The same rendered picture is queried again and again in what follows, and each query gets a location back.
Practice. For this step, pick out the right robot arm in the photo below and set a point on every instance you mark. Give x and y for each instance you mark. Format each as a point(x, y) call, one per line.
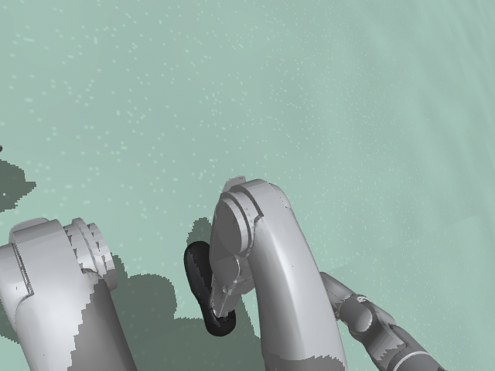
point(390, 347)

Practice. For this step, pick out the right robot hand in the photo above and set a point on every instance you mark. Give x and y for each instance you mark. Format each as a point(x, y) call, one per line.
point(337, 292)

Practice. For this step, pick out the right robot foot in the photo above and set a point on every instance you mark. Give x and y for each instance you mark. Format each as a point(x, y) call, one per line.
point(199, 275)

